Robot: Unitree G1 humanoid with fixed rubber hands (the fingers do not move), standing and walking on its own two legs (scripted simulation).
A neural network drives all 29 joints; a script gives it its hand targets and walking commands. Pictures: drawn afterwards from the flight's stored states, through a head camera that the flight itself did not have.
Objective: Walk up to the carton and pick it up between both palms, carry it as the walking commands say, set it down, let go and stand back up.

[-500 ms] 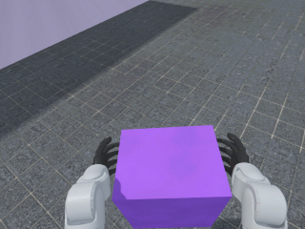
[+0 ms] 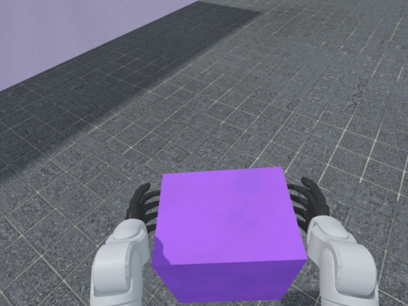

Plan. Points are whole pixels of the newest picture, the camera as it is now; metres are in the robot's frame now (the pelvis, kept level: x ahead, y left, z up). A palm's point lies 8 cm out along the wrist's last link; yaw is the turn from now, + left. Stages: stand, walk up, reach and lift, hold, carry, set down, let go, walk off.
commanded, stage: carry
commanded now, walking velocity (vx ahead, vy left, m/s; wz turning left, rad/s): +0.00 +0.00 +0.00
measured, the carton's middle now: (225, 241) +0.26 -0.01 -0.02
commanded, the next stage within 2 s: hold in 1.66 s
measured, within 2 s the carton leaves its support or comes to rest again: neither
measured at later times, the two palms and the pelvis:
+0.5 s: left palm (135, 234) +0.24 +0.16 +0.05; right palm (306, 229) +0.25 -0.15 +0.05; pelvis -0.02 +0.01 +0.00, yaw +0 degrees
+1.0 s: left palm (134, 240) +0.24 +0.17 +0.03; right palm (302, 236) +0.24 -0.14 +0.04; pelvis -0.03 +0.02 +0.00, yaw -1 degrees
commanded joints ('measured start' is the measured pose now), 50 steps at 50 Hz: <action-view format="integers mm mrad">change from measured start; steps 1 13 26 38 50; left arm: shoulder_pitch -457 -474 -538 -521 -527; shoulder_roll -728 -718 -701 -735 -746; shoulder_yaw -564 -530 -466 -499 -500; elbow -117 -1 212 209 238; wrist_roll -253 -198 -116 -141 -134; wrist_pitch -55 -133 -277 -352 -355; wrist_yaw -118 -144 -190 -225 -240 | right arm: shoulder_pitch -379 -424 -474 -487 -489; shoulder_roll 693 682 674 700 704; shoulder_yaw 629 584 506 526 528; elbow -53 58 295 279 311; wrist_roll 255 199 109 106 101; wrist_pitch -19 -100 -244 -327 -330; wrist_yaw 140 164 218 244 260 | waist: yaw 5 -3 -7 -8 -10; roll -15 -8 -1 11 4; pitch -228 -235 -248 -311 -299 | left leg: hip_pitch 63 34 7 18 -1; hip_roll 42 42 54 67 61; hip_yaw -25 -29 -39 -53 -46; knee -51 -55 -52 -36 -46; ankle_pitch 250 237 227 287 231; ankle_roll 54 65 69 67 57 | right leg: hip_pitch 62 25 -25 -23 -48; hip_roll -152 -151 -152 -143 -147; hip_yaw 97 102 100 105 117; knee -89 -98 -106 -81 -98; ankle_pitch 622 490 372 403 350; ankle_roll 36 34 29 36 35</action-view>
